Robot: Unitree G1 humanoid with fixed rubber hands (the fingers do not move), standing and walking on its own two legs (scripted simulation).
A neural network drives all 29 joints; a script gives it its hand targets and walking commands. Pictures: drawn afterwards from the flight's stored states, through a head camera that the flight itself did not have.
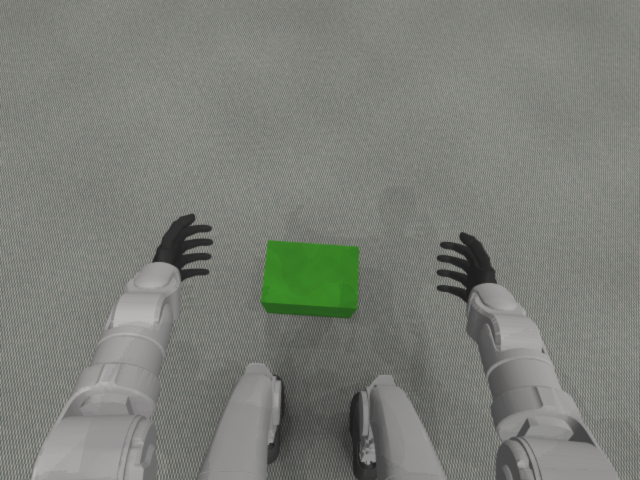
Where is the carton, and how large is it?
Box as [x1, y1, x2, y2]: [261, 240, 358, 317]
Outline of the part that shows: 268,240 261,302 267,312 336,317 349,317 357,307 358,247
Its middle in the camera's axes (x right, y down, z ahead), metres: -0.03 +0.11 +1.03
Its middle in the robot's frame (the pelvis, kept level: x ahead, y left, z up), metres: +0.47 +0.02 -0.60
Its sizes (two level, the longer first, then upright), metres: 0.230 0.156 0.167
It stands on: the floor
